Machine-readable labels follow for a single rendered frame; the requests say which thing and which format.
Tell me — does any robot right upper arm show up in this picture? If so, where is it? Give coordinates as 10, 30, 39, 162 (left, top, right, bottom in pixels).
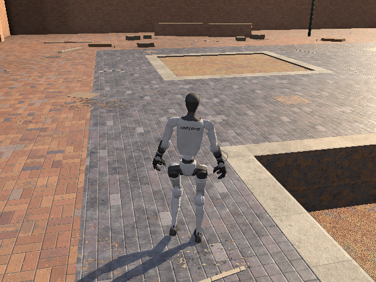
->
203, 119, 219, 153

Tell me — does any robot left upper arm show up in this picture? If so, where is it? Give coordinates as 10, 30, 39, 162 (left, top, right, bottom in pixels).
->
160, 117, 179, 149

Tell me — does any robot shin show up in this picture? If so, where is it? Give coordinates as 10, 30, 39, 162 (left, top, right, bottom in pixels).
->
171, 188, 181, 229
195, 196, 204, 235

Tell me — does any robot right hand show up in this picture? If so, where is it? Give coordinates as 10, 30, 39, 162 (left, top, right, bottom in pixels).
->
213, 165, 227, 179

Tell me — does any right robot shin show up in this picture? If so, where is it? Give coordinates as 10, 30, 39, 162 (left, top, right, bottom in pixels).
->
195, 196, 204, 235

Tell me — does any left robot shin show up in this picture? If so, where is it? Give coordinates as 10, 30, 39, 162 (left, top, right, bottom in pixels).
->
171, 188, 181, 229

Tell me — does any robot right forearm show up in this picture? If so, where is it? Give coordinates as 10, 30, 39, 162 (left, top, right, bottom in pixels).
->
213, 144, 225, 167

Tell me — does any robot left hand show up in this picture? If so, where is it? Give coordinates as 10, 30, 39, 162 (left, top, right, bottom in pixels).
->
152, 158, 166, 171

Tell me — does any robot left forearm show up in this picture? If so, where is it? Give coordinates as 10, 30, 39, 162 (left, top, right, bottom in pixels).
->
155, 140, 166, 160

